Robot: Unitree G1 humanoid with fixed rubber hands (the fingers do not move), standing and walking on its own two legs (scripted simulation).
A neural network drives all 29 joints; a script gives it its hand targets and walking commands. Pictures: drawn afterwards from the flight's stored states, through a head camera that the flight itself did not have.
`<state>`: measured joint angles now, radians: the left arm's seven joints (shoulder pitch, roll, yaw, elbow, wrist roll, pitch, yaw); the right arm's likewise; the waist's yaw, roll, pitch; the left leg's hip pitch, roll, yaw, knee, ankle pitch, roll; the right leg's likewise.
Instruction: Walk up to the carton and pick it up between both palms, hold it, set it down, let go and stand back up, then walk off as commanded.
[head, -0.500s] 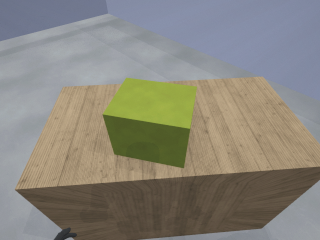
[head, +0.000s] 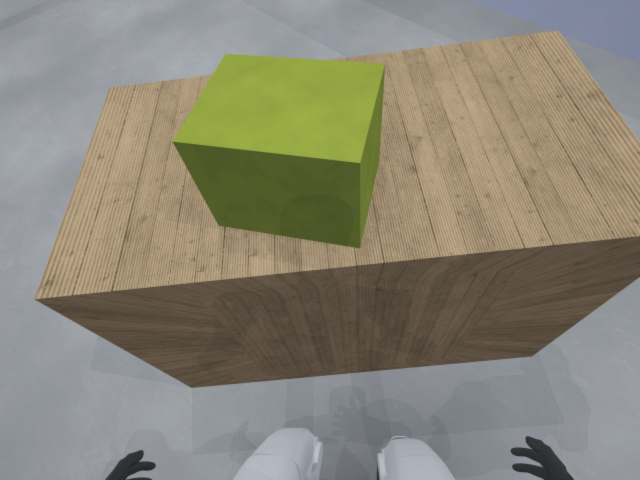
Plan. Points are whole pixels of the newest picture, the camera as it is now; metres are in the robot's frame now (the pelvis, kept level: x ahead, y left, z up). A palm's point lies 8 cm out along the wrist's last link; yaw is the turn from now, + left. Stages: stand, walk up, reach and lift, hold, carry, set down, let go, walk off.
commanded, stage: walk off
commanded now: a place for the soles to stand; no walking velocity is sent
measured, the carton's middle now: (293, 152) +0.56 +0.04 +0.03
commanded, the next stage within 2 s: none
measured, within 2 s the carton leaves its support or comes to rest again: neither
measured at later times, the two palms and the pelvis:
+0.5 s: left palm out of the picture +0.01 +0.34 -0.12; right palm out of the picture -0.04 -0.27 -0.10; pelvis -0.13 +0.03 -0.02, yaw -1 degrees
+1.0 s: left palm out of the picture -0.11 +0.27 -0.09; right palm out of the picture -0.21 -0.30 -0.15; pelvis -0.24 -0.01 -0.01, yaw +1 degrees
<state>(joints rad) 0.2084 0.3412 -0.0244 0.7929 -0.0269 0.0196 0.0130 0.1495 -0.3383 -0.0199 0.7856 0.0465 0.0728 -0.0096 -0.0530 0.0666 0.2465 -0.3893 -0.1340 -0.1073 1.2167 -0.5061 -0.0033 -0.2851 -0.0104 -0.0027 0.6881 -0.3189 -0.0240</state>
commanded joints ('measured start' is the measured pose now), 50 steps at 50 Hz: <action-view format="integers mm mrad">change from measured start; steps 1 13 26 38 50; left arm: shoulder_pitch -35 -124 6 -142 -76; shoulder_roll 258 259 292 291 290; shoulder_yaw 166 178 163 191 189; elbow -114 -89 -71 -100 -5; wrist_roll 55 31 47 66 70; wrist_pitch -10 51 30 -11 -33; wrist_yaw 33 33 -7 0 -16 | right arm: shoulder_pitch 64 17 84 134 305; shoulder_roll -218 -387 -332 -315 -256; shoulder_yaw -102 -130 -133 -116 -105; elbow -68 -45 -98 29 143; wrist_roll -65 -88 -82 -74 -82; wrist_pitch -9 -41 -55 -49 -94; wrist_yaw -18 -25 -28 -32 4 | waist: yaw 94 36 20 54 -9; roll -210 84 135 -158 -289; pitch -238 -68 -286 -169 -229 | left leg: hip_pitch -162 -185 223 -202 96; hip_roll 25 466 368 -1 99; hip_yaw -65 -574 -354 -155 8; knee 13 -1002 -761 36 -461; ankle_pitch -80 169 300 41 -150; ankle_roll -30 202 212 5 55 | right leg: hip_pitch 212 -142 -164 -70 -69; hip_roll -286 157 89 -193 -216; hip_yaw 313 214 116 504 372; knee -152 558 345 -379 -453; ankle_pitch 631 -283 -246 -355 -484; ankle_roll -233 -8 11 -98 -149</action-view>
